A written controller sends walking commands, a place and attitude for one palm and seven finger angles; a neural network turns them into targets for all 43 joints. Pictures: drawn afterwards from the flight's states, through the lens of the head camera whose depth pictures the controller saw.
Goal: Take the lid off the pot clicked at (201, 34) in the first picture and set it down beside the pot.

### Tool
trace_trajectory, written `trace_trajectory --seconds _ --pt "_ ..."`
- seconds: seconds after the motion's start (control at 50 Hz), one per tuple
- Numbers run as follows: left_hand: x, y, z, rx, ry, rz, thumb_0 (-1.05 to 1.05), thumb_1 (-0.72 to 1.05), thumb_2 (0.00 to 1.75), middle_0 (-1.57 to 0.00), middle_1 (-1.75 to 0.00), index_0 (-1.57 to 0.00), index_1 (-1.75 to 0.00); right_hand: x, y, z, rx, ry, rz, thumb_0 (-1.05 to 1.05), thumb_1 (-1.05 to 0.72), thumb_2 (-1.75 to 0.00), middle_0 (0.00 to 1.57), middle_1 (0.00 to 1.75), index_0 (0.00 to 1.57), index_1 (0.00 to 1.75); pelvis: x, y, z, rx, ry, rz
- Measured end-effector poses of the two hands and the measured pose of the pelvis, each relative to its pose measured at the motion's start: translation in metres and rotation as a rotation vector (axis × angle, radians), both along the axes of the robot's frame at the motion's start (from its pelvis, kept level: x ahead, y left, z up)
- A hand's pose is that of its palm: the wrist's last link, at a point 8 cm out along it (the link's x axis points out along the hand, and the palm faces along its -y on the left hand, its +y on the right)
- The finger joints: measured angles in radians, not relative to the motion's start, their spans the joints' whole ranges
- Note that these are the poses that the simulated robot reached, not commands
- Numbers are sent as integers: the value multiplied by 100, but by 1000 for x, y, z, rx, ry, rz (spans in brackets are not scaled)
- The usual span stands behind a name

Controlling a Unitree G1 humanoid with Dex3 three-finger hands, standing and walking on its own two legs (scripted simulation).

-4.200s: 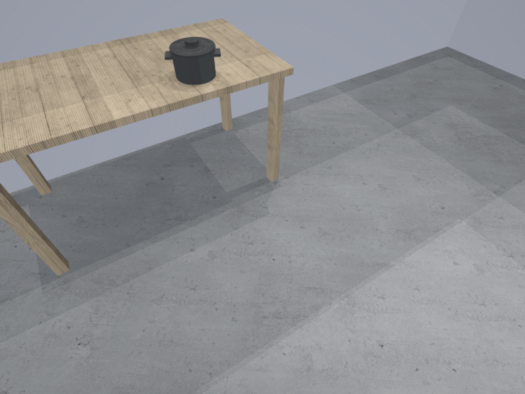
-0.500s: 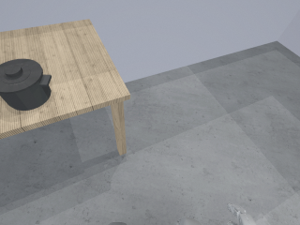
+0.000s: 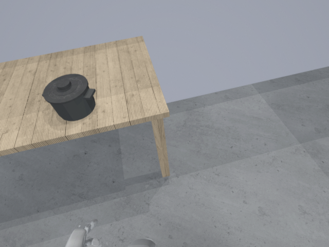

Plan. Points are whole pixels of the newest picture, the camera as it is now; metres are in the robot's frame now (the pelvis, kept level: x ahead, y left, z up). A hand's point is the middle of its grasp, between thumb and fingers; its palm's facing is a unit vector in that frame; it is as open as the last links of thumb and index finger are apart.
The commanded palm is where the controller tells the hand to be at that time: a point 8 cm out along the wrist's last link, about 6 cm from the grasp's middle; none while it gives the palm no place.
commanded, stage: turn to face it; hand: left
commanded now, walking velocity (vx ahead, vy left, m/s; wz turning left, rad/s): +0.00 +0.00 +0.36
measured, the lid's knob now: (63, 84) +0.66 +0.39 +0.01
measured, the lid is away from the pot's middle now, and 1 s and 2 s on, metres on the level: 0.00 0.00 0.00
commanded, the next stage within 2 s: take the last steps up to it in 0.26 s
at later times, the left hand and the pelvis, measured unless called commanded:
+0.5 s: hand out of the picture -0.05 +0.25 -0.18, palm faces +0.26 -0.94 -0.24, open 7.4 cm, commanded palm none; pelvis +0.00 +0.04 +0.00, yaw +10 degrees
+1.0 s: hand out of the picture +0.06 +0.20 -0.15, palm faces +0.30 -0.93 -0.22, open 7.3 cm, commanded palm none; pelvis +0.10 +0.03 +0.01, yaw +14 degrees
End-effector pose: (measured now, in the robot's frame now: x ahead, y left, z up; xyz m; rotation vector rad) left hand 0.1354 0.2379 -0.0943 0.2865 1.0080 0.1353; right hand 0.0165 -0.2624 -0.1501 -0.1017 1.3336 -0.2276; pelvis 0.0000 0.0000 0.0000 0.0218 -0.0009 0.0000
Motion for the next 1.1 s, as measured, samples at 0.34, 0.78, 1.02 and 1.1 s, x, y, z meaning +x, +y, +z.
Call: trace_trajectory --seconds 0.34,0.78,1.02,1.1 --pt "-173 39 -42 -66 308 323 0 90 89 -20 -30 -21 -30 120 46 24 -47 -145 302 1 -91 -90 19 30 20 30 -4 22 -3 -12 2 149" --pt "-105 32 -37 -111 206 317 0 91 89 -20 -30 -20 -30 67 61 0 14 35 267 0 -92 -90 20 30 20 30 46 31 -3 15 -13 212" --pt "-99 7 -24 -137 309 412 0 91 89 -20 -30 -20 -30 134 70 10 52 65 279 1 -91 -90 19 30 20 30 110 36 13 -3 -1 247" --pt "-99 6 -28 -176 370 440 0 91 89 -20 -30 -20 -30 180 95 13 58 21 315 1 -92 -90 19 30 20 30 131 50 12 -13 6 253"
